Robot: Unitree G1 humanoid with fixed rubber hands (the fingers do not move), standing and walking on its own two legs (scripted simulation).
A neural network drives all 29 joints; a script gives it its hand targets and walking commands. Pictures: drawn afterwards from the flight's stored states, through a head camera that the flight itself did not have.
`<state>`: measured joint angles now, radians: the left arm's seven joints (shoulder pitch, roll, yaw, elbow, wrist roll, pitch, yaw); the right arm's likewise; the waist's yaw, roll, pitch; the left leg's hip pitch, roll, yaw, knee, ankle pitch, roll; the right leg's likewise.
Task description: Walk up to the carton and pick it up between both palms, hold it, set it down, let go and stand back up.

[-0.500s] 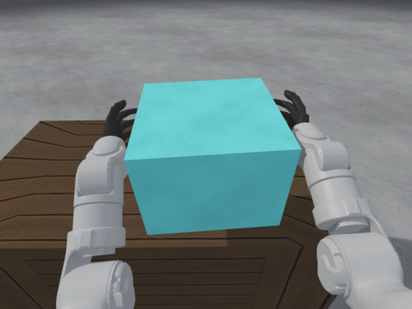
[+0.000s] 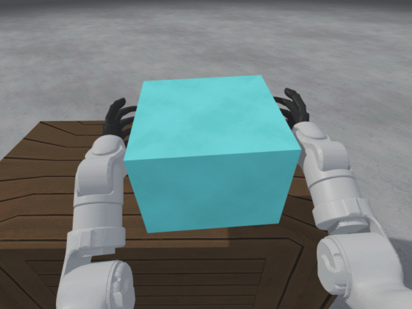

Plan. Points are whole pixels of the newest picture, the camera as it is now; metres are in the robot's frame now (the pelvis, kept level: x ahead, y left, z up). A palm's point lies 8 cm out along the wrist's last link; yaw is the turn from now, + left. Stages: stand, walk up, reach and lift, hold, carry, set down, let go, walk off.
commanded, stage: set down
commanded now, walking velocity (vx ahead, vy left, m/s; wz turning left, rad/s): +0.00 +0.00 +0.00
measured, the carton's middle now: (207, 148) +0.38 +0.02 +0.18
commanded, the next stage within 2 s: none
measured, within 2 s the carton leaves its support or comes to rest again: neither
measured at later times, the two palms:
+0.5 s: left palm (121, 140) +0.41 +0.19 +0.19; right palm (284, 140) +0.42 -0.15 +0.17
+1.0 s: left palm (126, 151) +0.41 +0.19 +0.16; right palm (285, 149) +0.42 -0.15 +0.15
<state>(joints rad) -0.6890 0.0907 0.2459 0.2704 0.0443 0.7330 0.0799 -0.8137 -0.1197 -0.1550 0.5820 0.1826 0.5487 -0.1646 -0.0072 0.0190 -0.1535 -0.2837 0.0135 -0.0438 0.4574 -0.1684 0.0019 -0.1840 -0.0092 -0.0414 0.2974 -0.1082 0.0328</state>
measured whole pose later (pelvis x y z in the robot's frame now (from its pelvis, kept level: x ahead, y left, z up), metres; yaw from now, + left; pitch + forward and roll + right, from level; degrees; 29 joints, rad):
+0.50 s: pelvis +0.02 +0.00 +0.00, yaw +0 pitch -1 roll -2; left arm -0.74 0.08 0.30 0.47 0.14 0.45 -0.01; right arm -0.78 -0.07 -0.19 0.81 0.07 0.15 -0.12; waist -0.01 -0.03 -0.06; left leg -0.22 0.01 -0.04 0.43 -0.19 0.00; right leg -0.11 -0.01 -0.04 0.25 -0.11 0.03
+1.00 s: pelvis +0.02 +0.00 +0.00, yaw +0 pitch -1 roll -3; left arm -0.68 0.08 0.26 0.51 0.14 0.37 -0.01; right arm -0.71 -0.07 -0.19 0.78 0.06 0.14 -0.12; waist -0.01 -0.03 -0.05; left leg -0.22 0.01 -0.04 0.43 -0.20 0.00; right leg -0.10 -0.01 -0.04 0.23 -0.11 0.03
